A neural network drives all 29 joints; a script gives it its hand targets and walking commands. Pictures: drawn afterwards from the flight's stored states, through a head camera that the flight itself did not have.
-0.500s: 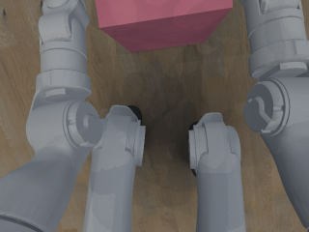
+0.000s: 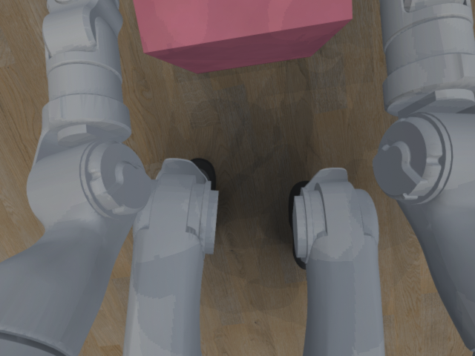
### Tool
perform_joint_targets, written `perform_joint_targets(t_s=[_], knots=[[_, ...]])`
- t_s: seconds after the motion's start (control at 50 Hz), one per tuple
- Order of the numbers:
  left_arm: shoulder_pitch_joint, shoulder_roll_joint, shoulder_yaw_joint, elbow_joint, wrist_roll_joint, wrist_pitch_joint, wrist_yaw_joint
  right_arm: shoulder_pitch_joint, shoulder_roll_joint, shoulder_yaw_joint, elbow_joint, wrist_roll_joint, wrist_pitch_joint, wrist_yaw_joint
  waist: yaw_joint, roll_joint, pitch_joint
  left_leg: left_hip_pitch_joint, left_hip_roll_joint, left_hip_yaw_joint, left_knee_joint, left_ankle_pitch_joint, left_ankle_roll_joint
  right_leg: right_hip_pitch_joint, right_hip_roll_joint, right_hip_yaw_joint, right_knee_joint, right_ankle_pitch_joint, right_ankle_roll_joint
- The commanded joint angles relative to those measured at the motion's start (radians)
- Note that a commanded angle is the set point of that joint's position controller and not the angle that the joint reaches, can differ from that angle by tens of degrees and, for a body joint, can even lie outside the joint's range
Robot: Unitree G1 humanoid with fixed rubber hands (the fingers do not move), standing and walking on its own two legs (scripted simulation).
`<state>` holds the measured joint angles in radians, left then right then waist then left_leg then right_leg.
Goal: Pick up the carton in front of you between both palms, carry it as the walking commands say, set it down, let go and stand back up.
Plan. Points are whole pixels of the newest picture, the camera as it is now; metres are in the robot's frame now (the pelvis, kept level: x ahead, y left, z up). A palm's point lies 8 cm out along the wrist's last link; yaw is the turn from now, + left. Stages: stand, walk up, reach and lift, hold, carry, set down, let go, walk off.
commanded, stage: set down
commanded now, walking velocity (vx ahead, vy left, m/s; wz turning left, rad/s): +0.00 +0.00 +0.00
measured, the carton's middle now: out of the picture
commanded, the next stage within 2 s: let go in 1.48 s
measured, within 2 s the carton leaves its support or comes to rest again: rests again in 0.02 s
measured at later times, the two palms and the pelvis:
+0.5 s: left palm out of the picture +0.54 +0.23 -0.18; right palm out of the picture +0.59 -0.15 -0.18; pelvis -0.01 +0.01 -0.02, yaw -1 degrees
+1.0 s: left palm out of the picture +0.55 +0.23 -0.02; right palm out of the picture +0.60 -0.15 -0.01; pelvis -0.01 +0.01 +0.09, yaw +0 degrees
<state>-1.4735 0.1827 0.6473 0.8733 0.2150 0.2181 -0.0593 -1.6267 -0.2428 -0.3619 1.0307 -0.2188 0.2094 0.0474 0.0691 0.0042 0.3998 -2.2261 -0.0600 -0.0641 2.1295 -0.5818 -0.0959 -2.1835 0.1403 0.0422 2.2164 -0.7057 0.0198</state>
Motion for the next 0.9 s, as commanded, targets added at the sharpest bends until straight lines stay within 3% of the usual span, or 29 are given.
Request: perform_joint_targets(t_s=[0.0,0.02,0.08,0.12,0.16,0.2,0.24,0.28,0.34,0.44,0.58,0.68,0.76,0.88], knots=[[-0.255,-0.585,-0.255,0.129,-0.032,0.043,-0.145,-0.139,0.615,0.207,0.137,0.031,0.054,0.140,0.023,-0.093,-0.669,0.363,-0.042,0.130,-0.082,0.238,0.071,0.295,-0.008,-0.030,-0.249,0.289,-0.038],[-0.258,-0.594,-0.259,0.129,-0.039,0.037,-0.144,-0.147,0.614,0.217,0.118,0.035,0.046,0.137,0.017,-0.094,-0.677,0.363,-0.042,0.129,-0.076,0.249,0.069,0.303,-0.009,-0.030,-0.245,0.303,-0.036],[-0.275,-0.574,-0.269,0.112,-0.058,0.011,-0.128,-0.184,0.591,0.246,0.087,0.054,0.023,0.127,0.035,-0.108,-0.711,0.394,-0.034,0.130,-0.065,0.286,0.060,0.340,-0.018,-0.026,-0.228,0.339,-0.026],[-0.253,-0.497,-0.244,0.130,-0.065,-0.005,-0.106,-0.190,0.495,0.240,0.086,0.054,0.007,0.106,0.039,-0.117,-0.734,0.413,-0.023,0.137,-0.057,0.296,0.047,0.375,-0.028,-0.029,-0.219,0.357,-0.015],[-0.205,-0.318,-0.184,0.143,-0.060,-0.031,-0.055,-0.164,0.309,0.206,0.089,0.047,-0.011,0.066,0.043,-0.119,-0.759,0.447,-0.009,0.143,-0.055,0.300,0.033,0.402,-0.039,-0.035,-0.212,0.364,-0.002],[-0.140,-0.023,-0.129,0.144,-0.066,-0.077,0.036,-0.133,-0.014,0.170,0.074,0.060,-0.042,-0.014,0.047,-0.112,-0.814,0.507,0.002,0.144,-0.059,0.322,0.020,0.432,-0.053,-0.033,-0.208,0.387,0.014],[-0.163,0.205,-0.129,0.113,-0.118,-0.135,0.119,-0.194,-0.249,0.185,0.033,0.141,-0.084,-0.089,0.072,-0.102,-0.937,0.559,0.002,0.146,-0.043,0.411,0.021,0.457,-0.060,-0.032,-0.190,0.454,0.029],[-0.230,0.266,-0.172,0.107,-0.194,-0.166,0.154,-0.302,-0.304,0.254,0.001,0.240,-0.109,-0.122,0.091,-0.109,-1.077,0.606,0.014,0.139,-0.024,0.527,0.036,0.485,-0.074,-0.022,-0.167,0.546,0.032],[-0.311,0.282,-0.285,0.094,-0.317,-0.180,0.162,-0.399,-0.322,0.365,-0.028,0.364,-0.125,-0.128,0.100,-0.136,-1.214,0.653,0.032,0.129,-0.012,0.594,0.052,0.534,-0.092,-0.015,-0.141,0.589,0.027],[-0.350,0.308,-0.388,0.088,-0.431,-0.150,0.175,-0.435,-0.344,0.455,0.002,0.472,-0.097,-0.110,0.118,-0.148,-1.321,0.738,0.047,0.129,-0.040,0.544,0.065,0.567,-0.102,-0.039,-0.144,0.471,0.013],[-0.350,0.307,-0.399,0.007,-0.430,-0.084,0.219,-0.419,-0.386,0.400,0.002,0.437,-0.040,-0.113,0.101,-0.100,-1.489,0.902,0.025,0.146,-0.134,0.480,0.070,0.572,-0.079,-0.083,-0.237,0.364,-0.007],[-0.282,0.244,-0.359,0.020,-0.365,-0.047,0.219,-0.340,-0.366,0.304,0.049,0.345,-0.012,-0.108,0.071,-0.085,-1.359,0.808,0.012,0.145,-0.230,0.414,0.062,0.498,-0.071,-0.087,-0.337,0.313,-0.016],[-0.237,0.205,-0.320,0.012,-0.315,-0.049,0.204,-0.294,-0.336,0.250,0.048,0.288,-0.020,-0.093,0.066,-0.084,-1.309,0.746,0.008,0.147,-0.292,0.416,0.053,0.489,-0.064,-0.078,-0.401,0.336,-0.014],[-0.194,0.211,-0.289,-0.047,-0.291,-0.040,0.194,-0.270,-0.316,0.234,-0.009,0.264,-0.009,-0.081,0.085,-0.121,-1.401,0.756,-0.001,0.157,-0.398,0.449,0.052,0.611,-0.053,-0.074,-0.499,0.404,-0.007]])
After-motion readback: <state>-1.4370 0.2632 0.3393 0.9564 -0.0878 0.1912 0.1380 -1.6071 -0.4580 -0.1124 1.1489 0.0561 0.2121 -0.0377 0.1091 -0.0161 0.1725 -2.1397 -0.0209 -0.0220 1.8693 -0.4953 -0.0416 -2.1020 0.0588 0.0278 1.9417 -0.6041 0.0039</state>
